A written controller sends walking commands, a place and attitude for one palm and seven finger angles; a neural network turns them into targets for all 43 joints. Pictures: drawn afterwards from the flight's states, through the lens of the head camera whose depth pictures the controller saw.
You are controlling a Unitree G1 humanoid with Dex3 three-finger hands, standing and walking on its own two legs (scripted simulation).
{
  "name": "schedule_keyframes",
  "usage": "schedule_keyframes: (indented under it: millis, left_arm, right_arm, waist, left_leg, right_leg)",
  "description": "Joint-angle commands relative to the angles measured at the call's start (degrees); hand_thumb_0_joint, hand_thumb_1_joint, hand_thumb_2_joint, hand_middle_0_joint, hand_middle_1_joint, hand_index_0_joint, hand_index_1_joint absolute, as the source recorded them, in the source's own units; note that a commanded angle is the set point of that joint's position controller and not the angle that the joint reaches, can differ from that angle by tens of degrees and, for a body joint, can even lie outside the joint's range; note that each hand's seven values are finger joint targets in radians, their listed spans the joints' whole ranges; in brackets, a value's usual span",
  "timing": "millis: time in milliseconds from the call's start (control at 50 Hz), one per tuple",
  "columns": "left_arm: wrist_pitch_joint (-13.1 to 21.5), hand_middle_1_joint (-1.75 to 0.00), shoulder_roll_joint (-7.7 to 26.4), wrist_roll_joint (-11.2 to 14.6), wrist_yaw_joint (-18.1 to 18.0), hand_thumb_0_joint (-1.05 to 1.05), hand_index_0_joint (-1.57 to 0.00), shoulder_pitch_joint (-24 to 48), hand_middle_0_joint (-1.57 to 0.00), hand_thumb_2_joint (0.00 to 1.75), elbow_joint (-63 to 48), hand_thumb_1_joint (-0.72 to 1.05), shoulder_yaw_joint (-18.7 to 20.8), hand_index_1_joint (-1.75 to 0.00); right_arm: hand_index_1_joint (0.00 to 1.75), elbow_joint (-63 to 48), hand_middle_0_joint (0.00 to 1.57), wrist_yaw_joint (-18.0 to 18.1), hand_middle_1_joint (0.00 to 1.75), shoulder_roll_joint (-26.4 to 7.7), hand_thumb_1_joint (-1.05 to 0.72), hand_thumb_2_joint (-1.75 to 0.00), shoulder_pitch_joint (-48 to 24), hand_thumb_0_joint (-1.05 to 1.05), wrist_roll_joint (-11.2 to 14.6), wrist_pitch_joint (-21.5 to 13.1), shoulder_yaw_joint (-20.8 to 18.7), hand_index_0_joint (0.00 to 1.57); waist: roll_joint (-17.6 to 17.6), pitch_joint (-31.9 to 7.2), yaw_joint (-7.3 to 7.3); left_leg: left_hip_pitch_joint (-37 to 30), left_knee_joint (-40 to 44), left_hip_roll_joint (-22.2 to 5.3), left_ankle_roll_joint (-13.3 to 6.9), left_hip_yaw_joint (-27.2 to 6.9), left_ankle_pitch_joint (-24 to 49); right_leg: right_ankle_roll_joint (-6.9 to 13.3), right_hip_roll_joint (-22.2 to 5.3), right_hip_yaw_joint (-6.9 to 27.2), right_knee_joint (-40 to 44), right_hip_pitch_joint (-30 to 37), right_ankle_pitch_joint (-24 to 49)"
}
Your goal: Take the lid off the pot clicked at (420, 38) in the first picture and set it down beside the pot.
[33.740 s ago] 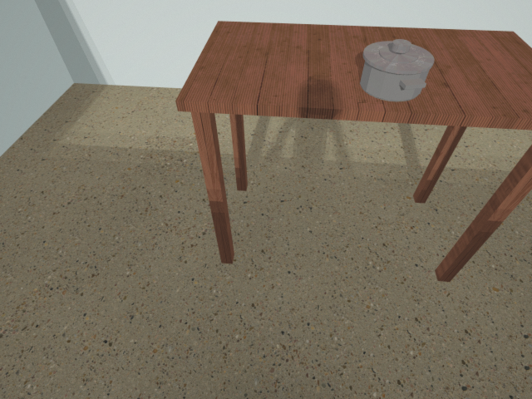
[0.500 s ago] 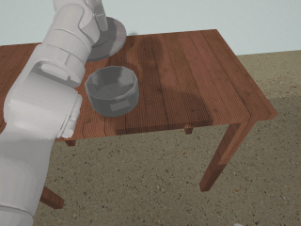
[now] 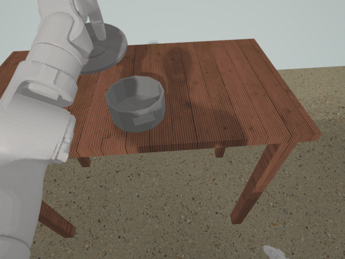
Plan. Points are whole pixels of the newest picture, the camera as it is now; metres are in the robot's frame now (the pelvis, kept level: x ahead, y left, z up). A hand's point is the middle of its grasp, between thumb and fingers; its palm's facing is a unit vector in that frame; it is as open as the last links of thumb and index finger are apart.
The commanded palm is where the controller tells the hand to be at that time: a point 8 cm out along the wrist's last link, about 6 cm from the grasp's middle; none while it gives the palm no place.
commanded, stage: move the lid sideways beside the pot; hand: left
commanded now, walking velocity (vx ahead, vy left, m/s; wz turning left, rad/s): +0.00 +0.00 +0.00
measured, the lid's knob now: (85, 35) +0.51 +0.17 +0.28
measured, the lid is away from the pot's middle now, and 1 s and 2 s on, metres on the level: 0.08 0.20 0.23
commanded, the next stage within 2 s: lower the lid onto the table in 1.52 s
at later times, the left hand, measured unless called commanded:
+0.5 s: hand (62, 37) +0.48 +0.20 +0.29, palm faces -0.18 -0.09 -0.98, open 6.7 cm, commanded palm +0.46 +0.22 +0.36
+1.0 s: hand (25, 43) +0.46 +0.27 +0.29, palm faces -0.16 -0.09 -0.98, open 6.7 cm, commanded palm +0.45 +0.27 +0.36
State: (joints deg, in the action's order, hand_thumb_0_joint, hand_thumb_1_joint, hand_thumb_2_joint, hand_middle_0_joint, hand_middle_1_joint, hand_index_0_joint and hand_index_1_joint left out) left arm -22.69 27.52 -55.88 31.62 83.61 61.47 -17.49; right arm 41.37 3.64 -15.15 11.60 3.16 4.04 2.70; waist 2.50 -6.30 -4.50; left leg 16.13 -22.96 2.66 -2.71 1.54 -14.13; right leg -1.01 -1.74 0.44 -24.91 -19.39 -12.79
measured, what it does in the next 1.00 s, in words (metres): stands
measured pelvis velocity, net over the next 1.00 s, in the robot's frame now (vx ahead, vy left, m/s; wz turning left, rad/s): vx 0.00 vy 0.01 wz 0.01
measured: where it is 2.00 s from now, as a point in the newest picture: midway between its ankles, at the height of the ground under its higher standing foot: outside the picture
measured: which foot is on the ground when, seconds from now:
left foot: down 0.00-1.00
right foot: down 0.00-1.00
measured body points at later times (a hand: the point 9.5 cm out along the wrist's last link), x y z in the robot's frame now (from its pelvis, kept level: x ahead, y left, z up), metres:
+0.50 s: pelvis +0.00 +0.00 +0.00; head +0.02 -0.01 +0.45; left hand +0.49 +0.21 +0.34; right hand +0.08 -0.26 -0.13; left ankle -0.03 +0.09 -0.74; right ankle -0.01 -0.13 -0.74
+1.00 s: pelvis +0.00 +0.01 +0.00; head +0.02 -0.01 +0.45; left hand +0.47 +0.27 +0.35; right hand +0.10 -0.26 -0.12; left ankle -0.03 +0.09 -0.74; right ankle -0.01 -0.13 -0.74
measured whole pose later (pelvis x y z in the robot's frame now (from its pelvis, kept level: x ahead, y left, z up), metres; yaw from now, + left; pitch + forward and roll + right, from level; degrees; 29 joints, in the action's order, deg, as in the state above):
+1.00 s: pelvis +0.00 +0.01 +0.00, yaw +1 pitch +8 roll +0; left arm -16.7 41.3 -57.6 33.0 78.1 57.5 -12.9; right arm 40.3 3.7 -16.2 12.5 4.5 6.1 2.3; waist 2.6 -5.5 -4.8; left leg 17.9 -25.0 2.5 -3.0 0.7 -14.9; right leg -1.3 -1.6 -0.5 -24.0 -19.5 -12.2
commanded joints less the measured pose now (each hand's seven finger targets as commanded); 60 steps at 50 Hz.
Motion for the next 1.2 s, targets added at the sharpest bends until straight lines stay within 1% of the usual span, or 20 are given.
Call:
schedule_keyframes:
  millis: [0, 240, 300, 440, 480, 540, 580, 640, 680, 740, 780, 840, 880, 920, 1000, 1040, 1060, 1100, 1160, 1180]
  left_arm:
    - [1.83, -1.10, 12.05, -2.70, -4.01, 0.00, -0.84, 39.63, -0.72, 0.95, -14.08, 0.74, 1.70, -1.11]
    - [3.82, -1.10, 16.03, -2.54, -3.67, 0.00, -0.84, 37.13, -0.72, 0.95, -14.35, 0.74, 3.60, -1.11]
    - [4.05, -1.10, 21.38, -4.01, -3.64, 0.00, -0.84, 36.50, -0.72, 0.95, -13.54, 0.74, 7.06, -1.11]
    - [4.02, -1.10, 19.96, -3.15, -2.89, 0.00, -0.84, 32.16, -0.72, 0.95, -13.54, 0.74, 5.54, -1.11]
    - [4.87, -1.10, 24.73, -4.12, -3.25, 0.00, -0.84, 34.93, -0.72, 0.95, -17.76, 0.74, 8.80, -1.11]
    - [4.69, -1.10, 23.19, -3.35, -2.78, 0.00, -0.84, 31.51, -0.72, 0.95, -16.45, 0.74, 7.25, -1.11]
    - [4.86, -1.10, 27.30, -4.64, -2.77, 0.00, -0.84, 31.10, -0.72, 0.95, -14.13, 0.74, 9.99, -1.11]
    - [5.17, -1.10, 20.69, -2.80, -2.59, 0.00, -0.84, 32.11, -0.72, 0.95, -17.30, 0.74, 4.14, -1.11]
    - [5.56, -1.10, 29.21, -4.44, -2.85, 0.00, -0.84, 32.18, -0.72, 0.95, -17.43, 0.74, 10.87, -1.11]
    - [5.56, -1.10, 22.94, -2.94, -2.42, 0.00, -0.84, 30.83, -0.72, 0.95, -16.04, 0.74, 5.25, -1.11]
    - [6.02, -1.10, 27.92, -4.19, -2.67, 0.00, -0.84, 32.55, -0.72, 0.95, -17.16, 0.74, 9.10, -1.11]
    - [6.26, -1.10, 22.45, -2.62, -2.39, 0.00, -0.84, 31.69, -0.72, 0.95, -19.50, 0.74, 4.29, -1.11]
    - [6.40, -1.10, 29.14, -4.14, -2.76, 0.00, -0.84, 32.16, -0.72, 0.95, -19.41, 0.74, 10.01, -1.11]
    - [6.09, -1.10, 26.59, -4.18, -2.22, 0.00, -0.84, 29.65, -0.72, 0.95, -14.00, 0.74, 8.00, -1.11]
    - [7.09, -1.10, 28.72, -4.07, -2.60, 0.00, -0.84, 32.56, -0.72, 0.95, -20.78, 0.74, 8.98, -1.11]
    - [6.64, -1.10, 26.91, -3.21, -2.33, 0.00, -0.84, 27.81, -0.72, 0.95, -17.00, 0.74, 7.80, -1.11]
    - [6.88, -1.10, 31.14, -4.26, -2.57, 0.00, -0.84, 27.84, -0.72, 0.95, -16.12, 0.74, 11.49, -1.11]
    - [7.51, -1.10, 31.86, -4.59, -2.31, 0.00, -0.84, 27.80, -0.72, 0.95, -12.62, 0.74, 10.88, -1.11]
    - [8.85, -1.10, 35.50, -4.93, -3.18, 0.00, -0.84, 31.39, -0.72, 0.95, -18.91, 0.74, 13.15, -1.11]
    - [8.74, -1.10, 34.54, -5.31, -3.01, 0.00, -0.84, 29.43, -0.72, 0.95, -15.37, 0.74, 12.41, -1.11]
  right_arm:
    - [0.30, -6.60, 0.20, 0.63, 0.30, -7.47, -0.90, -0.90, -2.34, 0.00, -0.11, -2.23, -2.29, 0.20]
    - [0.30, -6.37, 0.20, 0.46, 0.30, -8.41, -0.90, -0.90, -0.47, 0.00, 0.11, -2.11, -2.76, 0.20]
    - [0.30, -6.57, 0.20, 0.52, 0.30, -8.53, -0.90, -0.90, -0.33, 0.00, -0.10, -1.79, -2.70, 0.20]
    - [0.30, -6.94, 0.20, 0.36, 0.30, -9.15, -0.90, -0.90, -0.25, 0.00, 0.27, -0.85, -3.06, 0.20]
    - [0.30, -7.64, 0.20, 0.45, 0.30, -8.83, -0.90, -0.90, -0.71, 0.00, 0.00, -1.12, -3.05, 0.20]
    - [0.30, -7.50, 0.20, 0.46, 0.30, -9.18, -0.90, -0.90, -0.14, 0.00, 0.31, -0.83, -3.22, 0.20]
    - [0.30, -7.34, 0.20, 0.55, 0.30, -9.20, -0.90, -0.90, -0.41, 0.00, 0.43, -0.13, -2.90, 0.20]
    - [0.30, -7.97, 0.20, 0.39, 0.30, -9.03, -0.90, -0.90, -1.10, 0.00, 0.82, -0.38, -3.11, 0.20]
    - [0.30, -7.68, 0.20, 0.58, 0.30, -9.31, -0.90, -0.90, -0.86, 0.00, 0.41, -0.12, -2.99, 0.20]
    - [0.30, -7.73, 0.20, 0.56, 0.30, -9.32, -0.90, -0.90, -0.90, 0.00, 1.01, -0.01, -3.02, 0.20]
    - [0.30, -7.43, 0.20, 0.64, 0.30, -9.17, -0.90, -0.90, -0.91, 0.00, 0.76, 0.21, -2.95, 0.20]
    - [0.30, -7.96, 0.20, 0.40, 0.30, -9.19, -0.90, -0.90, -1.12, 0.00, 1.12, -0.19, -3.05, 0.20]
    - [0.30, -7.33, 0.20, 0.38, 0.30, -9.33, -0.90, -0.90, -0.60, 0.00, 0.75, 0.04, -3.03, 0.20]
    - [0.30, -6.91, 0.20, 0.55, 0.30, -9.11, -0.90, -0.90, -0.11, 0.00, 1.02, 0.37, -2.89, 0.20]
    - [0.30, -7.84, 0.20, 0.35, 0.30, -9.10, -0.90, -0.90, -0.91, 0.00, 1.00, 0.31, -2.90, 0.20]
    - [0.30, -7.62, 0.20, 0.36, 0.30, -9.69, -0.90, -0.90, -0.60, 0.00, 1.10, 0.46, -2.91, 0.20]
    - [0.30, -7.08, 0.20, 0.33, 0.30, -9.54, -0.90, -0.90, 0.29, 0.00, 0.91, 0.78, -2.85, 0.20]
    - [0.30, -7.18, 0.20, 0.75, 0.30, -9.73, -0.90, -0.90, -0.22, 0.00, 1.24, 1.47, -2.55, 0.20]
    - [0.30, -7.82, 0.20, 0.71, 0.30, -9.60, -0.90, -0.90, -0.45, 0.00, 0.96, 1.29, -2.76, 0.20]
    - [0.30, -7.64, 0.20, 0.93, 0.30, -9.48, -0.90, -0.90, -0.43, 0.00, 1.02, 1.47, -2.78, 0.20]
  waist:
    - [-1.60, -22.92, -1.30]
    - [-0.33, -23.41, -1.03]
    - [-2.12, -24.26, -0.45]
    - [-1.51, -21.55, -0.61]
    - [-0.56, -25.99, 0.15]
    - [0.27, -23.68, -0.29]
    - [-2.74, -22.80, 0.03]
    - [1.88, -21.38, -0.96]
    - [0.23, -24.15, 0.06]
    - [2.42, -20.66, -1.05]
    - [1.67, -22.80, -0.61]
    - [5.69, -22.60, -1.22]
    - [3.69, -24.36, -0.50]
    - [1.27, -20.22, -1.06]
    - [4.94, -24.22, -0.45]
    - [4.25, -20.90, -0.81]
    - [1.24, -21.96, -0.30]
    - [-1.95, -19.36, -0.59]
    - [3.32, -25.42, 0.27]
    - [2.36, -23.36, -0.20]
  left_leg:
    - [-12.17, -0.61, -0.68, -0.49, -1.72, 24.23]
    - [-12.17, -1.22, -1.01, 0.01, -2.00, 28.92]
    - [-10.53, -1.15, -0.76, -0.40, -1.89, 27.62]
    - [-10.90, -1.61, -1.26, -0.32, -1.67, 29.34]
    - [-11.91, -2.03, -1.04, -0.74, -1.83, 30.08]
    - [-12.33, -2.74, -1.38, -0.50, -1.72, 33.33]
    - [-9.38, -1.96, -1.02, -0.77, -1.48, 28.61]
    - [-12.46, -2.52, -1.44, -0.41, -1.80, 30.41]
    - [-11.11, -2.46, -1.03, -0.75, -1.80, 28.96]
    - [-11.86, -2.46, -1.41, -0.23, -1.92, 29.16]
    - [-11.63, -2.49, -1.11, -0.46, -2.02, 28.59]
    - [-14.95, -3.32, -1.74, 0.18, -2.58, 33.66]
    - [-13.67, -3.20, -1.36, -0.01, -2.90, 32.36]
    - [-11.37, -2.59, -1.26, -0.17, -2.42, 28.40]
    - [-14.02, -3.07, -1.48, 0.08, -2.89, 33.31]
    - [-13.41, -3.46, -1.64, 0.36, -3.01, 34.24]
    - [-11.72, -3.15, -1.48, 0.11, -2.91, 31.75]
    - [-7.97, -1.82, -1.06, -0.40, -1.94, 24.19]
    - [-11.08, -2.97, -1.31, -0.37, -2.33, 30.94]
    - [-10.70, -3.37, -1.27, -0.60, -2.19, 31.12]
  right_leg:
    - [3.35, 2.12, -1.09, 0.79, 6.71, 17.04]
    - [3.55, 2.20, -1.31, 0.73, 7.39, 18.88]
    - [3.26, 2.21, -1.18, 0.45, 9.32, 19.01]
    - [3.36, 2.25, -1.55, 0.83, 7.48, 18.96]
    - [3.23, 2.20, -0.86, 0.18, 9.93, 19.77]
    - [3.32, 2.19, -1.25, 0.51, 8.48, 21.21]
    - [3.18, 2.17, -1.27, 0.38, 9.91, 19.62]
    - [3.42, 2.27, -1.59, 0.97, 6.10, 18.10]
    - [3.38, 2.34, -1.14, 0.46, 9.25, 18.84]
    - [3.56, 2.24, -1.73, 1.19, 5.91, 17.16]
    - [3.54, 2.43, -1.54, 0.82, 7.33, 17.32]
    - [3.69, 2.47, -1.89, 1.15, 4.55, 17.40]
    - [3.64, 2.72, -1.75, 0.77, 6.67, 17.43]
    - [3.50, 2.66, -2.25, 1.36, 5.57, 15.66]
    - [3.61, 2.57, -1.96, 0.82, 6.69, 17.25]
    - [3.80, 2.62, -2.37, 1.35, 5.09, 17.26]
    - [3.41, 2.79, -2.20, 1.05, 6.99, 17.01]
    - [3.30, 2.36, -2.31, 1.50, 8.02, 15.42]
    - [3.45, 2.26, -1.49, 0.49, 9.99, 18.38]
    - [3.45, 2.40, -1.75, 0.75, 8.78, 18.27]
